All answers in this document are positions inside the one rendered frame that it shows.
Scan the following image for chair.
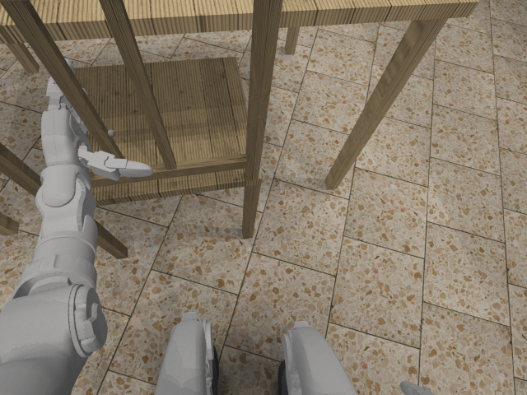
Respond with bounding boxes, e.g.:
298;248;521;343
0;0;283;259

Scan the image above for robot right shin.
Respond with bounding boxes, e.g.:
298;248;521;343
286;321;309;395

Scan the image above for left robot upper arm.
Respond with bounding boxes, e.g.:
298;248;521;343
0;284;108;395

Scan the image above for robot left forearm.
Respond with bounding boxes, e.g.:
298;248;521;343
0;164;98;364

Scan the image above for left robot hand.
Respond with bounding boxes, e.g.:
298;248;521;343
41;58;153;181

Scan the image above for right robot thigh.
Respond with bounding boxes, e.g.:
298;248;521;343
282;327;358;395

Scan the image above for table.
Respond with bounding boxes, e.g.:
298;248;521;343
0;0;479;236

